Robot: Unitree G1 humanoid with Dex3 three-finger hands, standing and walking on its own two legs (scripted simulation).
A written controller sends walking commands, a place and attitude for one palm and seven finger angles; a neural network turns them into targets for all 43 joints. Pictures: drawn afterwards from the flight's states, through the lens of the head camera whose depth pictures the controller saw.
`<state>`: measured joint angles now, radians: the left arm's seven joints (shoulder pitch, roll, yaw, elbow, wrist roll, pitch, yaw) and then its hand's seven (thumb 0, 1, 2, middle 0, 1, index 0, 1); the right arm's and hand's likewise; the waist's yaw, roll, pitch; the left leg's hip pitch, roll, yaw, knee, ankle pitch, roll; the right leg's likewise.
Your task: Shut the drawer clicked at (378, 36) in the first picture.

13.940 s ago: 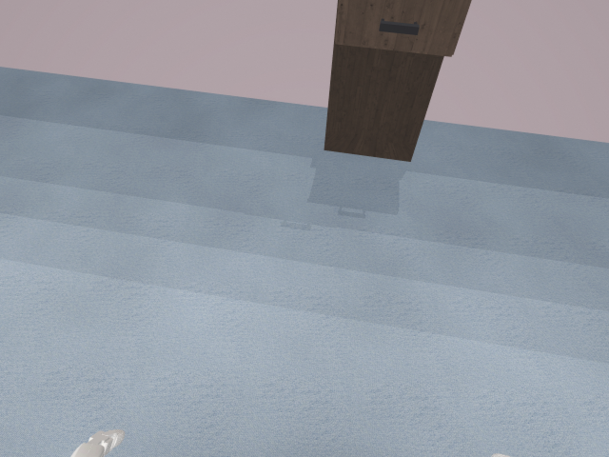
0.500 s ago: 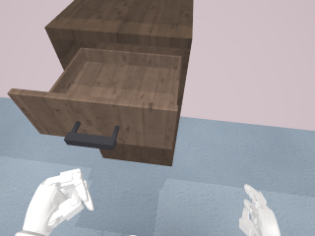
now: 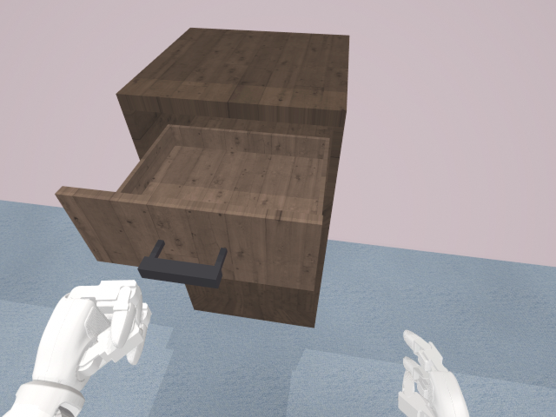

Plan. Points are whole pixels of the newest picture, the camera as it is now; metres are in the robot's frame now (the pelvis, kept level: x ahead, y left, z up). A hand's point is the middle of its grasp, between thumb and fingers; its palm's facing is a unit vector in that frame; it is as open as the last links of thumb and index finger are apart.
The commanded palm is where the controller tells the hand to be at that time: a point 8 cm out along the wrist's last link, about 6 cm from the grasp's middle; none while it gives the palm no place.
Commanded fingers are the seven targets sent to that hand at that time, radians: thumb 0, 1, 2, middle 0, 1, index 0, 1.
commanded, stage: raise the hand and make a fist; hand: left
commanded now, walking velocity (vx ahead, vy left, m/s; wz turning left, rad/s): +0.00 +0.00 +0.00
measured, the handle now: (185, 261) +0.35 +0.20 +0.03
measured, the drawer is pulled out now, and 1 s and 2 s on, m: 0.27 0.27 0.27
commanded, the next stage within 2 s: bring the fist close to the handle in 0.30 s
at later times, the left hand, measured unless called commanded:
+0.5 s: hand (149, 341) +0.18 +0.17 +0.11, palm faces -0.02 -0.99 -0.10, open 3.3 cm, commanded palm +0.14 +0.23 +0.12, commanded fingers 0.00 0.90 0.90 -1.40 -1.60 -1.40 -1.60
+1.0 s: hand (159, 326) +0.21 +0.18 +0.07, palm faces -0.03 -1.00 -0.04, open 3.3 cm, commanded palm +0.19 +0.23 +0.07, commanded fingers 0.00 0.90 0.90 -1.40 -1.60 -1.40 -1.60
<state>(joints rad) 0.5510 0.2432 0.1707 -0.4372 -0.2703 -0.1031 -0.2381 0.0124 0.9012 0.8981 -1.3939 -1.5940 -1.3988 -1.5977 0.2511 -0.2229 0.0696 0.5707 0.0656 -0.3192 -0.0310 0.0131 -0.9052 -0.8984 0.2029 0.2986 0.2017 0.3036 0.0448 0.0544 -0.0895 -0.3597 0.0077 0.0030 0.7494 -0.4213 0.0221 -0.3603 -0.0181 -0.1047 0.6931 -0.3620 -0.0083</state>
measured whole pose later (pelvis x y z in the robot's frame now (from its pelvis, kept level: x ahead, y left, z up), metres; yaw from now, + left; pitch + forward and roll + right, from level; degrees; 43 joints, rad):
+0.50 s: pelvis -0.01 -0.03 +0.00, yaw +0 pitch +1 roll -1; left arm 0.49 0.28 0.24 -0.25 -0.31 -0.11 -0.33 0.01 0.90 0.90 -1.40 -1.60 -1.40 -1.60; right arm 0.23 -0.25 0.05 0.61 0.07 -0.38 -0.07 0.01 -0.91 -0.90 0.20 0.30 0.20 0.30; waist 0.04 0.06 -0.07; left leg -0.33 0.04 0.00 0.69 -0.38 -0.01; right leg -0.34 0.01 -0.11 0.66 -0.34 -0.05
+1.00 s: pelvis -0.01 -0.01 +0.00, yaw -1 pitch +6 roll -1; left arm 0.35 0.24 0.23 -0.02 -0.30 -0.28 -0.33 0.01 0.90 0.90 -1.40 -1.60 -1.40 -1.60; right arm 0.24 -0.26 0.02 0.63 0.04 -0.34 -0.05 0.01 -0.91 -0.90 0.20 0.30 0.20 0.30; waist 0.00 0.03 -0.05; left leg -0.46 0.02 0.01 0.78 -0.41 0.01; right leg -0.48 -0.01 -0.10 0.74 -0.36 -0.03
